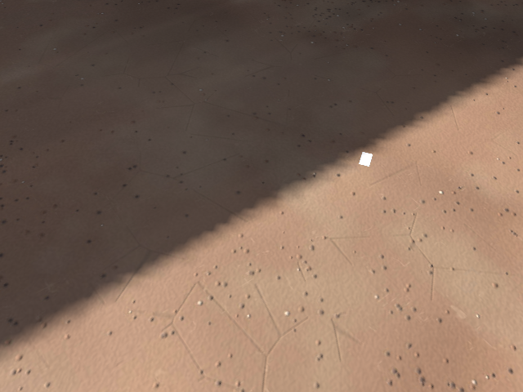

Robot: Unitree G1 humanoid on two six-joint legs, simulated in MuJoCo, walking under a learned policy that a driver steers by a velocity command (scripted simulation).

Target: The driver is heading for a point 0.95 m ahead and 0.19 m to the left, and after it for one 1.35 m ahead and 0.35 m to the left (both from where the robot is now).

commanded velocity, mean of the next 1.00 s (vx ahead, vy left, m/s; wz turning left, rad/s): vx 0.50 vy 0.00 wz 0.20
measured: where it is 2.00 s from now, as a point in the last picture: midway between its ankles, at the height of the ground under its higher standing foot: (216, 249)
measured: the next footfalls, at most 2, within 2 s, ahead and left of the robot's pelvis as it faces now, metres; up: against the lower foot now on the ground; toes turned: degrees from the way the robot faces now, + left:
right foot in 0.32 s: +0.36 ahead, -0.15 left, +0.00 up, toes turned -2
left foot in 0.88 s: +0.64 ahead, +0.10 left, +0.00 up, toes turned +13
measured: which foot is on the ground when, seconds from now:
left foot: down 0.00-0.34, up 0.36-0.86, down 0.88-1.00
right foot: up 0.00-0.30, down 0.32-0.86, up 0.88-1.00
